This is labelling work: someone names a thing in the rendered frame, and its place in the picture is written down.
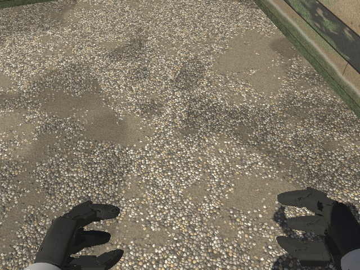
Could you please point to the right robot hand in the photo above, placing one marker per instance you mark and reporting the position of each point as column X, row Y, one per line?
column 333, row 221

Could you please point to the left robot hand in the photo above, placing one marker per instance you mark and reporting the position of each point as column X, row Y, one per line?
column 66, row 236

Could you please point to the robot right forearm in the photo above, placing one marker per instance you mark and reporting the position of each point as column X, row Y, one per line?
column 351, row 260

